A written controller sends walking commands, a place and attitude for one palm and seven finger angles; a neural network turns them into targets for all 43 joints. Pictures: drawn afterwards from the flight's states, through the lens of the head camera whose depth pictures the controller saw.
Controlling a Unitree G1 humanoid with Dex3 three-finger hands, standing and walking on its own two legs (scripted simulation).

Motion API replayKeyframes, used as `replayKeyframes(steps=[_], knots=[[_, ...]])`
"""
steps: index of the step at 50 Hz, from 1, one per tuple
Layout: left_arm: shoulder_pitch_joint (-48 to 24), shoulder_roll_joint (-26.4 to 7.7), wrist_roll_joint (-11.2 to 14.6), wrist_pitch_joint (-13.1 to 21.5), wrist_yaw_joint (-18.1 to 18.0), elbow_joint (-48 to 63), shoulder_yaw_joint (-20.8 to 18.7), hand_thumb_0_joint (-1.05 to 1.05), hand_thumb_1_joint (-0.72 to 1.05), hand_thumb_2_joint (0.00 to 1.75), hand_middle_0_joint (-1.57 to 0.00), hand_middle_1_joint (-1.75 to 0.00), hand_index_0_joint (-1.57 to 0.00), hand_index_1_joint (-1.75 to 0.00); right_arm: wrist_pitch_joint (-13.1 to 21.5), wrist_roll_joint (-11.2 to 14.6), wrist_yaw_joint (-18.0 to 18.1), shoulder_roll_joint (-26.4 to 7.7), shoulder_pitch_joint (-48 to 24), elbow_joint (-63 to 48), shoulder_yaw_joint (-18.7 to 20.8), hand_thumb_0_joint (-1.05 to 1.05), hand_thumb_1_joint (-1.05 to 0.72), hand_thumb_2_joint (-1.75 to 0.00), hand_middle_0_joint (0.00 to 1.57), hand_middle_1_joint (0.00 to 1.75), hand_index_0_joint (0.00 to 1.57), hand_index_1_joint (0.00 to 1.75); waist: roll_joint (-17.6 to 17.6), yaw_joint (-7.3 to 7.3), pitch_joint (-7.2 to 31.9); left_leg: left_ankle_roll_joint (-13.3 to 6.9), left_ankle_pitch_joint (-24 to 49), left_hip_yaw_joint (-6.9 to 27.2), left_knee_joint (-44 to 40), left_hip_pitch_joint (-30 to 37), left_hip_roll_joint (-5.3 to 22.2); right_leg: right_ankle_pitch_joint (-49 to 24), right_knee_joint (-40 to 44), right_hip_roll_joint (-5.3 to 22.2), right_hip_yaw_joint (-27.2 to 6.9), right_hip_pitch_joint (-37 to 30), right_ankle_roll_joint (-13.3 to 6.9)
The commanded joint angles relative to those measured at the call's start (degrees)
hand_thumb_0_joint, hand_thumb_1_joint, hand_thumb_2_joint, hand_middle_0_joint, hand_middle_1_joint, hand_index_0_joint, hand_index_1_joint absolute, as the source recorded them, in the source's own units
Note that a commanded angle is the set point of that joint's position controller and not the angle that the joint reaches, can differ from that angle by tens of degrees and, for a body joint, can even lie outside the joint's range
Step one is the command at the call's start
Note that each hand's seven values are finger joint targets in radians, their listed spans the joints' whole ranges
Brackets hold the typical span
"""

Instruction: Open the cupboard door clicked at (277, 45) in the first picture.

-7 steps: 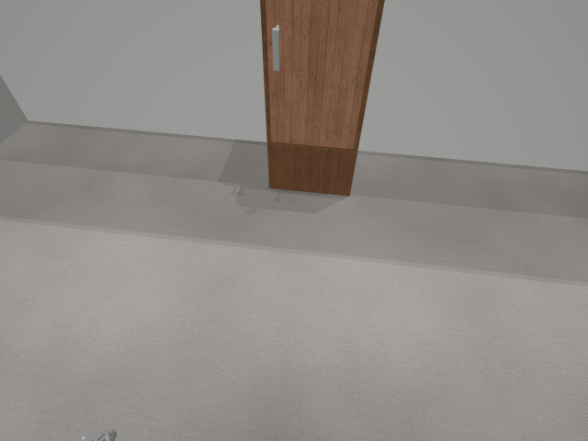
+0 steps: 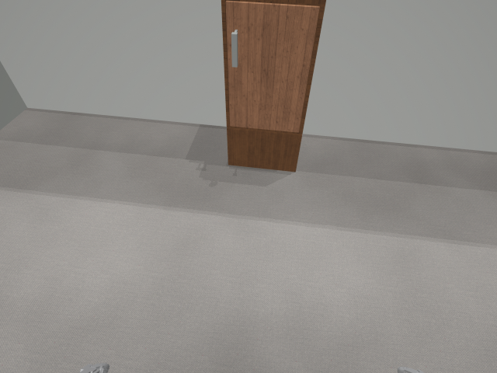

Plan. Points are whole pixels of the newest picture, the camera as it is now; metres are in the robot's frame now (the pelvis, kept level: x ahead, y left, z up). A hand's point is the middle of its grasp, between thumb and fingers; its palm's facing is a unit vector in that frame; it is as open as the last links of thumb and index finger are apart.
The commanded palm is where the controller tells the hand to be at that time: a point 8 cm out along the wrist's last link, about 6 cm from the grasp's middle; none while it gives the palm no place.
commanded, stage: stand and wait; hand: left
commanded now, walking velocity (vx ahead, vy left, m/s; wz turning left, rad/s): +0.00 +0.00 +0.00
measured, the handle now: (235, 48) +1.36 +0.13 -0.04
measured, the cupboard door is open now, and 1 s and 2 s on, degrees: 0 0 0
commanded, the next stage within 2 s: look at it before walking up in 0.68 s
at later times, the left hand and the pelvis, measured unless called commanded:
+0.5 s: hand out of the picture +0.04 +0.24 -0.15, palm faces -0.02 -0.94 -0.33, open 7.4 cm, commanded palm none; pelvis -0.02 -0.01 +0.00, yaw +0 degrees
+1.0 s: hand out of the picture +0.05 +0.24 -0.15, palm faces -0.03 -0.95 -0.32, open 7.4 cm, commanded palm none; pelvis -0.02 +0.00 +0.01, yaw +0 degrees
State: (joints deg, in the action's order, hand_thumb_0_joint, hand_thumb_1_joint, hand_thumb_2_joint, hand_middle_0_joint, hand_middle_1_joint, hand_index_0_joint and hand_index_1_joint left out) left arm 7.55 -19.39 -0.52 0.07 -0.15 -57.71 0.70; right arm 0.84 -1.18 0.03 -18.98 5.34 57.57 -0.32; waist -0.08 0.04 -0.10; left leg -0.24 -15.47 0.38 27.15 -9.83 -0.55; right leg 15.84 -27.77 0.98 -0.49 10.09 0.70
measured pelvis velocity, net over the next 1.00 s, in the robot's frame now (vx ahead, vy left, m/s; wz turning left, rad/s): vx -0.02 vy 0.00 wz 0.00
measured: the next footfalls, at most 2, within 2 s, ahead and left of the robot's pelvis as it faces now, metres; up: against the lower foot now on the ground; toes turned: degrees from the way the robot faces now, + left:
none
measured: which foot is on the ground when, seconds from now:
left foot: down 0.00-1.00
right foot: down 0.00-1.00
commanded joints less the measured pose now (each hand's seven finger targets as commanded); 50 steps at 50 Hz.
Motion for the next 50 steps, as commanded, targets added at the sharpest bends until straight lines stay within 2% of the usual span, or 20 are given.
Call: replayKeyframes(steps=[1, 8, 11, 15, 23, 40, 43, 50], knots=[[-2.62, -12.01, -0.11, 1.24, -0.68, 3.61, -2.74, 0.00, 0.90, 0.90, -0.20, -0.30, -0.20, -0.30, 1.14, 0.26, 0.80, -11.65, -2.75, -3.26, 2.87, 0.00, -0.90, -0.90, 0.20, 0.30, 0.20, 0.30, -0.55, -0.05, 2.77, -2.06, 13.36, 4.50, -4.90, 0.55, 6.41, -12.65, 4.78, 5.76, -4.61, -0.52, -2.77], [-2.23, -11.73, -0.13, 1.39, -0.57, 2.69, -2.83, 0.00, 0.90, 0.90, -0.20, -0.30, -0.20, -0.30, 1.14, 0.37, 0.75, -11.47, -2.69, -2.17, 2.83, 0.00, -0.90, -0.90, 0.20, 0.30, 0.20, 0.30, -0.47, 0.05, 2.35, -1.91, 11.27, 4.96, -5.79, 0.67, 6.38, -10.23, 6.50, 5.81, -5.01, -0.29, -2.76], [-2.05, -11.64, -0.10, 1.36, -0.52, 2.03, -2.76, 0.00, 0.90, 0.90, -0.20, -0.30, -0.20, -0.30, 1.20, 0.40, 0.72, -11.45, -2.45, -1.34, 2.74, 0.00, -0.90, -0.90, 0.20, 0.30, 0.20, 0.30, 0.78, 0.04, 2.15, -1.82, 10.51, 4.96, -6.46, 0.41, 6.54, -9.31, 7.04, 5.83, -5.21, -0.58, -2.73], [-1.72, -11.65, -0.06, 1.28, -0.44, 1.14, -2.68, 0.00, 0.90, 0.90, -0.20, -0.30, -0.20, -0.30, 1.16, 0.47, 0.68, -11.61, -2.01, -0.40, 2.62, 0.00, -0.90, -0.90, 0.20, 0.30, 0.20, 0.30, 0.77, 0.13, 1.53, -1.74, 8.79, 5.37, -7.19, -0.06, 6.49, -6.95, 7.86, 5.74, -5.44, -0.42, -2.68], [-1.16, -11.87, -0.01, 1.42, -0.48, -0.35, -2.55, 0.00, 0.90, 0.90, -0.20, -0.30, -0.20, -0.30, 1.06, 0.67, 0.61, -11.80, -0.84, 1.49, 2.43, 0.00, -0.90, -0.90, 0.20, 0.30, 0.20, 0.30, -0.48, 0.14, 1.95, -1.59, 8.88, 5.57, -7.56, 0.53, 6.82, -6.96, 8.73, 5.99, -5.68, -0.94, -2.72], [-0.96, -11.69, -0.20, 1.20, -0.41, -0.84, -2.45, 0.00, 0.90, 0.90, -0.20, -0.30, -0.20, -0.30, 0.98, 0.57, 0.38, -11.85, -0.31, 2.49, 2.44, 0.00, -0.90, -0.90, 0.20, 0.30, 0.20, 0.30, 0.08, 0.16, -0.76, -1.53, 4.05, 6.12, -9.57, -0.91, 6.74, -0.74, 10.38, 5.69, -6.53, 1.40, -2.48], [-0.86, -11.76, -0.25, 1.31, -0.41, -0.77, -2.47, 0.00, 0.90, 0.90, -0.20, -0.30, -0.20, -0.30, 1.06, 0.66, 0.39, -11.84, -0.23, 2.51, 2.46, 0.00, -0.90, -0.90, 0.20, 0.30, 0.20, 0.30, 0.12, 0.23, 0.40, -1.60, 5.68, 6.26, -9.26, -0.30, 6.95, -2.70, 10.06, 5.72, -6.21, 0.64, -2.45], [-0.88, -11.47, -0.29, 1.27, -0.36, -0.97, -2.46, 0.00, 0.90, 0.90, -0.20, -0.30, -0.20, -0.30, 1.18, 0.65, 0.42, -11.78, -0.52, 2.46, 2.50, 0.00, -0.90, -0.90, 0.20, 0.30, 0.20, 0.30, 0.38, 0.17, 0.37, -1.57, 6.24, 6.18, -9.62, -0.05, 7.07, -4.09, 9.69, 5.58, -5.91, 0.59, -2.32]])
